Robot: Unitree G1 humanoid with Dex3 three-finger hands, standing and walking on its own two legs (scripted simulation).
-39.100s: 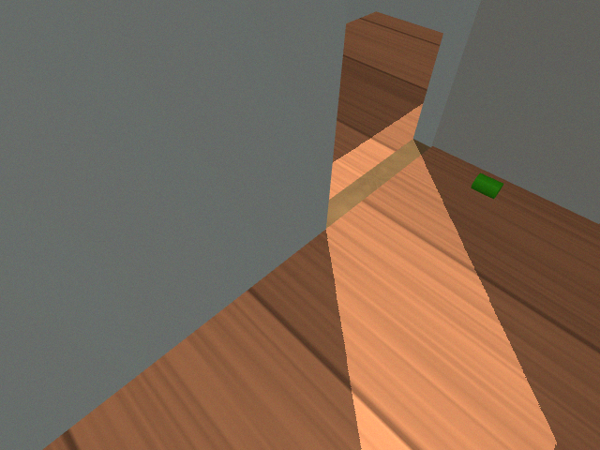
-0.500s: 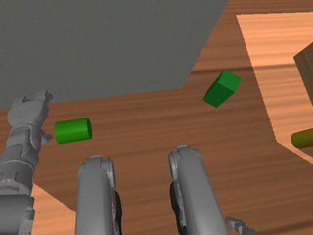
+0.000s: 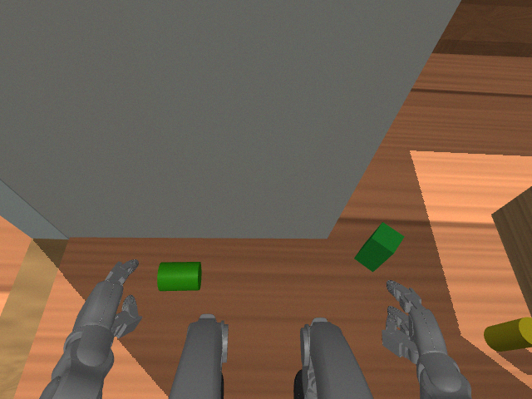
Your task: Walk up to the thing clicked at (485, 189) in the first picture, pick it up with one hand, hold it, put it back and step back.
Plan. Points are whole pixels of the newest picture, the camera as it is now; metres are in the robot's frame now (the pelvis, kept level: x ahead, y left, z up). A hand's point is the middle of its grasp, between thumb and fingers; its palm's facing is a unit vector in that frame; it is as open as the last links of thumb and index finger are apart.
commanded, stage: home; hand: left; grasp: from above
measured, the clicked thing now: (180, 276) +0.46 +0.24 -0.54
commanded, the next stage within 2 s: none
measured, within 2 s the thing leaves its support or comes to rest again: neither
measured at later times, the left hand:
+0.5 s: hand (103, 323) +0.22 +0.18 +0.09, palm faces +0.11 -0.97 -0.21, open 7.4 cm
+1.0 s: hand (108, 324) +0.22 +0.18 +0.09, palm faces +0.10 -0.97 -0.21, open 7.4 cm
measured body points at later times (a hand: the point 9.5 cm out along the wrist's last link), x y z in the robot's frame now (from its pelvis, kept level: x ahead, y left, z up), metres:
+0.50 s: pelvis +0.06 +0.00 +0.13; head +0.07 +0.00 +0.58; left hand +0.21 +0.24 +0.11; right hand +0.21 -0.25 +0.06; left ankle +0.07 +0.13 -0.54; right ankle +0.07 -0.14 -0.54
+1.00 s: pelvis +0.06 -0.01 +0.13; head +0.08 +0.00 +0.58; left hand +0.21 +0.23 +0.11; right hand +0.24 -0.24 +0.07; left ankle +0.07 +0.13 -0.54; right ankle +0.07 -0.14 -0.54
